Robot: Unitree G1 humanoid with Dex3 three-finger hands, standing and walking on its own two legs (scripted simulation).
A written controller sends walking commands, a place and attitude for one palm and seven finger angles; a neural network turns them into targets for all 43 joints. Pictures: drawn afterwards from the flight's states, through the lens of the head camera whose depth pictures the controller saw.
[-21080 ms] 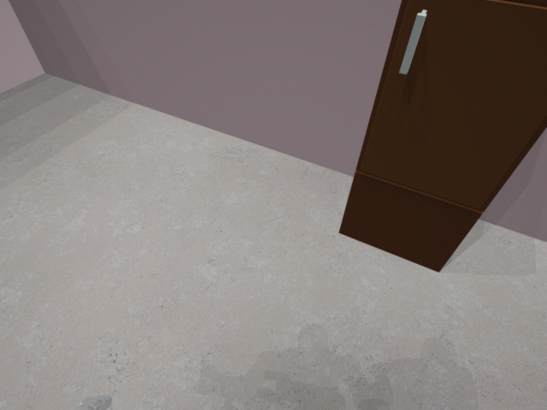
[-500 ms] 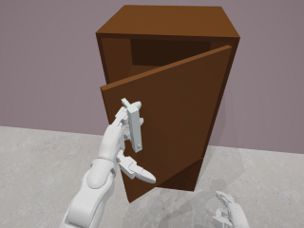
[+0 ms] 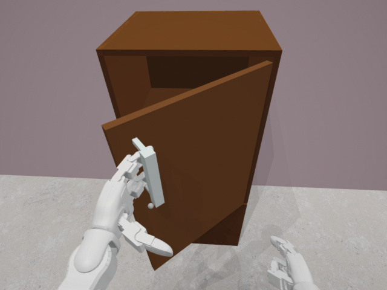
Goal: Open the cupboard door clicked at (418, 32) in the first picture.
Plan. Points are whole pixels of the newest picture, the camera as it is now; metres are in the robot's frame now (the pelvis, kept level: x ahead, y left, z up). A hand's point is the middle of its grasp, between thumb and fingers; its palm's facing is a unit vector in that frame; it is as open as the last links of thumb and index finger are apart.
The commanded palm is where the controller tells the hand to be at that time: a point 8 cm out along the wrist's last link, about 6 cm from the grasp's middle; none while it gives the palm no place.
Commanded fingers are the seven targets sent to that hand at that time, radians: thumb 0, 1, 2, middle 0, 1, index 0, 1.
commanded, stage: slide the hand sideways off the handle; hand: left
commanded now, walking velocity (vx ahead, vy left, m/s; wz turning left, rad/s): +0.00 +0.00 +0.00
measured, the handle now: (148, 173) +0.29 +0.12 +0.14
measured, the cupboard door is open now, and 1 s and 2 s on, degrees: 41 40 40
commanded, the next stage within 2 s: draw the hand back to the body in 0.48 s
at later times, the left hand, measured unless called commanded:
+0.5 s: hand (99, 235) +0.17 +0.17 +0.13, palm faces +0.07 -0.99 -0.09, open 16.3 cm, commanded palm +0.13 +0.22 +0.14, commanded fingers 0.00 -0.50 0.30 -0.15 -0.30 -0.15 -0.30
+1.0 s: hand (73, 233) +0.16 +0.21 +0.14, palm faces +0.06 -0.99 -0.09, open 16.3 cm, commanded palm +0.13 +0.26 +0.15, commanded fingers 0.00 -0.43 0.33 -0.15 -0.30 -0.15 -0.30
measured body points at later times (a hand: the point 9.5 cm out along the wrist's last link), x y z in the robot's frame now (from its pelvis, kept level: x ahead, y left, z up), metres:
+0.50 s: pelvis +0.00 -0.01 -0.01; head -0.03 -0.04 +0.44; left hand +0.16 +0.22 +0.14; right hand +0.20 -0.22 -0.07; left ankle +0.00 +0.13 -0.74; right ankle -0.01 -0.10 -0.74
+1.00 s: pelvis -0.01 +0.02 +0.00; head -0.04 +0.01 +0.44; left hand +0.15 +0.26 +0.15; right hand +0.20 -0.17 -0.05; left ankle +0.00 +0.13 -0.74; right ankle -0.01 -0.10 -0.74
